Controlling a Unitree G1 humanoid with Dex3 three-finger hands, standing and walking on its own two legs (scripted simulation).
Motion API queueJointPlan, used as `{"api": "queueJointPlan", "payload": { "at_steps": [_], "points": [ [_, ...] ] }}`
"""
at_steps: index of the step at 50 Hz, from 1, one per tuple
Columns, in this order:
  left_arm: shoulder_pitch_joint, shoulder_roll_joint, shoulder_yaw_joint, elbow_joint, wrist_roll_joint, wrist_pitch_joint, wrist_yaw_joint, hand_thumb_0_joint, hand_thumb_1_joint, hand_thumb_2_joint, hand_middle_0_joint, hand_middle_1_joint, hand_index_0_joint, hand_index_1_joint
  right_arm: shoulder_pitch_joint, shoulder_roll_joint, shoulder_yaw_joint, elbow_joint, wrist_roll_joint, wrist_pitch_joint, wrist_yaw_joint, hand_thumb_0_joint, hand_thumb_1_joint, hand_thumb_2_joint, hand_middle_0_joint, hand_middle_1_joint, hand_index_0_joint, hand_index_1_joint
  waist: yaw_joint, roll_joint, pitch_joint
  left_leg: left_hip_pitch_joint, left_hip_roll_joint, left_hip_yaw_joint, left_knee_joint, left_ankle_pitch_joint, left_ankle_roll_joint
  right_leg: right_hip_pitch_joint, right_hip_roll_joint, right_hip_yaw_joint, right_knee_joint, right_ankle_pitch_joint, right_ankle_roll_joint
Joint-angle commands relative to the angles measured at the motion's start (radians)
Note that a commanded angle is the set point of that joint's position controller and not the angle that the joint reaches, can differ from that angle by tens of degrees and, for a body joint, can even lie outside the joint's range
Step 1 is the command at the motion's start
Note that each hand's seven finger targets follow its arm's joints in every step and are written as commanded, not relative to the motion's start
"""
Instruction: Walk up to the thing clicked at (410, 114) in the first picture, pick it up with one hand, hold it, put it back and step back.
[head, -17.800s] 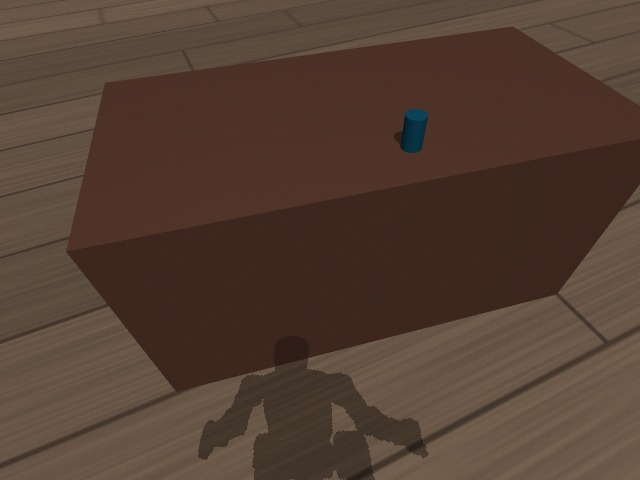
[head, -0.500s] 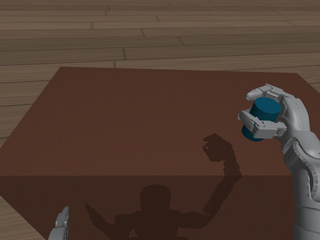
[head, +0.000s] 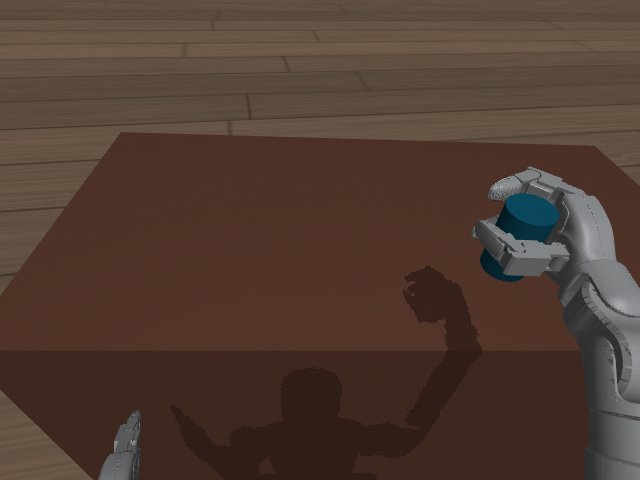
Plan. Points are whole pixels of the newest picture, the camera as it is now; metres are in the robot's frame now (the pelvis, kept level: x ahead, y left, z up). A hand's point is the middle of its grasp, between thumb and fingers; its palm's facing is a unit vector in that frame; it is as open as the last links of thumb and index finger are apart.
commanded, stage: hold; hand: right
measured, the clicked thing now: (516, 239) +0.33 -0.18 +0.20
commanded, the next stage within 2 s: crouch in 0.24 s
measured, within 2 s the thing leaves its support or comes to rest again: neither
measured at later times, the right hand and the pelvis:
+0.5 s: hand (507, 227) +0.34 -0.17 +0.21, palm faces +0.07 +1.00 -0.02, open 6.8 cm; pelvis +0.00 +0.00 +0.00, yaw +0 degrees
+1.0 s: hand (466, 230) +0.42 -0.18 +0.13, palm faces +0.10 +0.99 +0.01, open 6.8 cm; pelvis -0.01 +0.00 +0.00, yaw +2 degrees
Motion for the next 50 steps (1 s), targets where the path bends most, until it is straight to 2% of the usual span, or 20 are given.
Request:
{"api": "queueJointPlan", "payload": {
  "at_steps": [1, 5, 6, 7, 9, 15, 19, 25, 28, 33, 35, 37, 39, 41, 43, 44, 45, 46, 48, 50],
  "points": [
    [-0.112, 0.11, 0.033, -0.165, -0.007, -0.06, 0.004, 0.0, -0.549, 0.05, -0.049, -0.052, -0.048, -0.052, -0.388, -0.186, -0.071, -0.215, 0.007, -0.077, -0.007, 0.0, -0.572, -1.308, 1.395, 1.433, 1.405, 1.433, -0.001, 0.059, -0.177, -0.009, -0.014, 0.024, -0.082, 0.237, -0.009, 0.101, 0.025, -0.012, -0.046, 0.209, -0.036],
    [-0.112, 0.108, 0.032, -0.144, -0.007, -0.061, 0.003, 0.0, -0.552, 0.053, -0.048, -0.051, -0.047, -0.053, -0.405, -0.215, -0.086, -0.222, 0.001, -0.088, -0.01, 0.0, -0.544, -1.308, 1.386, 1.432, 1.398, 1.432, -0.006, 0.032, -0.184, -0.013, -0.015, 0.024, -0.08, 0.236, -0.005, 0.1, 0.023, -0.011, -0.05, 0.212, -0.034],
    [-0.116, 0.105, 0.027, -0.155, -0.009, -0.064, 0.003, 0.0, -0.549, 0.05, -0.047, -0.051, -0.047, -0.051, -0.393, -0.186, -0.063, -0.212, 0.005, -0.086, -0.006, 0.0, -0.562, -1.304, 1.394, 1.431, 1.403, 1.431, 0.0, 0.05, -0.163, -0.017, -0.016, 0.024, -0.081, 0.23, -0.006, 0.096, 0.023, -0.01, -0.049, 0.203, -0.037],
    [-0.126, 0.14, 0.061, -0.163, -0.005, -0.066, 0.007, 0.0, -0.549, 0.05, -0.047, -0.051, -0.047, -0.051, -0.393, -0.182, -0.059, -0.23, 0.002, -0.089, -0.006, 0.0, -0.553, -1.306, 1.391, 1.432, 1.402, 1.432, 0.008, 0.055, -0.197, -0.009, -0.014, 0.022, -0.082, 0.233, -0.007, 0.108, 0.024, -0.011, -0.05, 0.202, -0.036],
    [-0.141, 0.105, 0.022, -0.157, -0.007, -0.069, 0.002, 0.0, -0.55, 0.05, -0.047, -0.05, -0.047, -0.05, -0.41, -0.195, -0.069, -0.247, 0.005, -0.094, -0.007, 0.0, -0.559, -1.303, 1.389, 1.428, 1.399, 1.428, -0.009, 0.046, -0.182, -0.012, -0.015, 0.022, -0.086, 0.204, -0.006, 0.095, 0.026, -0.013, -0.051, 0.177, -0.036],
    [-0.121, 0.133, 0.052, -0.138, -0.005, -0.067, 0.007, 0.0, -0.548, 0.048, -0.048, -0.052, -0.049, -0.051, -0.41, -0.207, -0.079, -0.216, 0.002, -0.082, -0.014, 0.0, -0.569, -1.301, 1.385, 1.424, 1.395, 1.424, -0.003, 0.038, -0.213, 0.001, -0.02, 0.03, -0.067, 0.26, -0.003, 0.111, 0.017, -0.006, -0.041, 0.25, -0.029],
    [-0.118, 0.082, 0.001, -0.146, -0.009, -0.065, -0.001, 0.0, -0.536, 0.044, -0.043, -0.048, -0.05, -0.041, -0.427, -0.168, -0.047, -0.178, 0.003, -0.069, -0.009, 0.0, -0.558, -1.343, 1.426, 1.47, 1.439, 1.47, -0.003, 0.039, -0.178, -0.008, -0.022, 0.032, -0.072, 0.249, -0.004, 0.098, 0.015, -0.006, -0.047, 0.243, -0.029],
    [-0.11, 0.153, 0.061, -0.153, -0.005, -0.074, 0.001, 0.0, -0.538, 0.042, -0.043, -0.045, -0.048, -0.039, -0.449, -0.183, -0.061, -0.037, -0.005, -0.083, -0.01, 0.0, -0.538, -1.342, 1.424, 1.471, 1.438, 1.471, 0.026, 0.102, -0.132, -0.049, -0.02, 0.023, -0.091, 0.19, -0.009, 0.072, 0.016, -0.007, -0.062, 0.154, -0.039],
    [-0.13, 0.129, 0.036, -0.178, -0.002, -0.094, 0.0, 0.0, -0.542, 0.045, -0.042, -0.044, -0.046, -0.04, -0.552, -0.197, -0.058, 0.003, -0.014, -0.136, -0.012, 0.0, -0.562, -1.319, 1.422, 1.45, 1.43, 1.45, 0.037, 0.116, -0.162, -0.058, -0.012, 0.011, -0.096, 0.157, -0.015, 0.068, 0.021, -0.01, -0.053, 0.107, -0.046],
    [-0.13, 0.128, 0.048, -0.123, 0.005, -0.126, 0.008, 0.0, -0.548, 0.051, -0.044, -0.043, -0.045, -0.042, -0.665, -0.225, -0.053, 0.148, -0.036, -0.257, -0.02, 0.0, -0.56, -1.316, 1.423, 1.447, 1.431, 1.447, 0.043, 0.069, -0.187, -0.095, -0.002, -0.018, -0.084, 0.104, -0.017, 0.038, 0.021, -0.012, -0.038, 0.059, -0.044],
    [-0.093, 0.135, 0.051, -0.101, 0.007, -0.13, 0.014, 0.0, -0.548, 0.049, -0.043, -0.042, -0.044, -0.04, -0.696, -0.246, -0.061, 0.223, -0.043, -0.305, -0.024, 0.0, -0.573, -1.31, 1.421, 1.441, 1.428, 1.441, 0.049, 0.056, -0.24, -0.092, -0.011, -0.007, -0.058, 0.171, -0.012, 0.059, 0.015, -0.01, -0.026, 0.115, -0.04],
    [-0.113, 0.089, 0.001, -0.12, 0.01, -0.135, 0.01, 0.0, -0.554, 0.055, -0.046, -0.044, -0.044, -0.045, -0.723, -0.242, -0.047, 0.256, -0.047, -0.361, -0.022, 0.0, -0.597, -1.304, 1.424, 1.434, 1.427, 1.434, 0.034, 0.042, -0.292, -0.054, -0.012, -0.007, -0.036, 0.236, -0.012, 0.041, 0.018, -0.014, -0.006, 0.176, -0.037],
    [-0.114, 0.092, -0.001, -0.088, 0.013, -0.125, 0.013, 0.0, -0.553, 0.055, -0.045, -0.043, -0.043, -0.044, -0.705, -0.293, -0.088, 0.338, -0.055, -0.402, -0.027, 0.0, -0.564, -1.315, 1.42, 1.446, 1.428, 1.446, 0.017, 0.03, -0.301, -0.039, -0.006, -0.017, -0.027, 0.259, -0.013, 0.01, 0.024, -0.022, 0.002, 0.193, -0.035],
    [-0.151, 0.097, -0.015, -0.132, 0.014, -0.121, 0.014, 0.0, -0.548, 0.051, -0.043, -0.042, -0.045, -0.041, -0.744, -0.302, -0.088, 0.377, -0.06, -0.447, -0.029, 0.0, -0.546, -1.311, 1.417, 1.445, 1.425, 1.445, 0.018, 0.038, -0.346, -0.023, -0.006, -0.022, -0.019, 0.278, -0.012, 0.01, 0.023, -0.025, 0.009, 0.212, -0.035],
    [-0.096, 0.128, 0.013, -0.112, 0.015, -0.104, 0.021, 0.0, -0.546, 0.049, -0.044, -0.043, -0.046, -0.04, -0.729, -0.323, -0.104, 0.449, -0.061, -0.477, -0.024, 0.0, -0.536, -1.325, 1.412, 1.454, 1.424, 1.454, 0.032, 0.028, -0.345, -0.047, -0.013, -0.018, -0.016, 0.289, -0.008, 0.019, 0.019, -0.024, 0.011, 0.226, -0.032],
    [-0.131, 0.077, -0.045, -0.147, 0.013, -0.102, 0.014, 0.0, -0.55, 0.052, -0.045, -0.045, -0.046, -0.044, -0.735, -0.283, -0.075, 0.456, -0.057, -0.501, -0.018, 0.0, -0.549, -1.325, 1.419, 1.455, 1.429, 1.455, 0.028, 0.042, -0.324, -0.046, -0.017, -0.013, -0.017, 0.28, -0.007, 0.005, 0.017, -0.023, 0.008, 0.222, -0.031],
    [-0.107, 0.112, -0.005, -0.145, 0.013, -0.096, 0.019, 0.0, -0.549, 0.051, -0.045, -0.044, -0.047, -0.042, -0.745, -0.318, -0.099, 0.488, -0.059, -0.52, -0.015, 0.0, -0.541, -1.337, 1.422, 1.465, 1.435, 1.466, 0.037, 0.039, -0.345, -0.046, -0.018, -0.016, -0.015, 0.29, -0.005, 0.005, 0.014, -0.024, 0.011, 0.232, -0.032],
    [-0.128, 0.105, -0.022, -0.174, 0.012, -0.092, 0.022, 0.0, -0.551, 0.054, -0.046, -0.044, -0.046, -0.044, -0.73, -0.315, -0.096, 0.517, -0.057, -0.539, -0.01, 0.0, -0.546, -1.336, 1.426, 1.465, 1.438, 1.466, 0.033, 0.057, -0.331, -0.039, -0.019, -0.013, -0.015, 0.29, -0.007, -0.007, 0.015, -0.024, 0.011, 0.232, -0.033],
    [-0.107, 0.142, 0.014, -0.228, 0.011, -0.081, 0.029, 0.0, -0.556, 0.058, -0.048, -0.045, -0.045, -0.047, -0.77, -0.32, -0.093, 0.538, -0.057, -0.572, -0.002, 0.0, -0.548, -1.353, 1.434, 1.479, 1.448, 1.48, 0.062, 0.072, -0.381, -0.034, -0.02, -0.018, -0.008, 0.331, -0.01, 0.015, 0.014, -0.027, 0.021, 0.26, -0.037],
    [-0.057, 0.108, -0.014, -0.202, 0.01, -0.062, 0.026, 0.0, -0.551, 0.052, -0.047, -0.046, -0.048, -0.045, -0.762, -0.291, -0.071, 0.567, -0.057, -0.599, 0.012, 0.0, -0.539, -1.35, 1.429, 1.476, 1.444, 1.476, 0.063, 0.052, -0.347, -0.066, -0.019, -0.019, -0.003, 0.339, -0.008, 0.019, 0.014, -0.03, 0.022, 0.271, -0.038]
  ]
}}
